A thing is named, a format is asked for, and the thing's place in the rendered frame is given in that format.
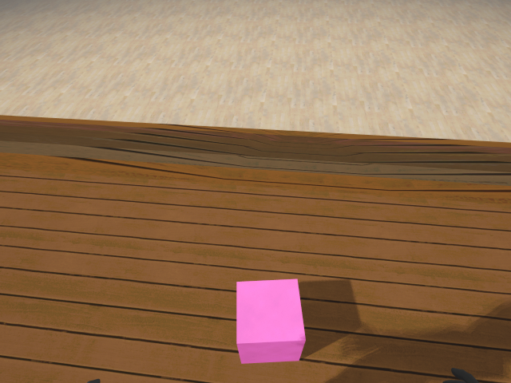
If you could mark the carton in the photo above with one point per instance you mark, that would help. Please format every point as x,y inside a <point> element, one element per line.
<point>269,321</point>

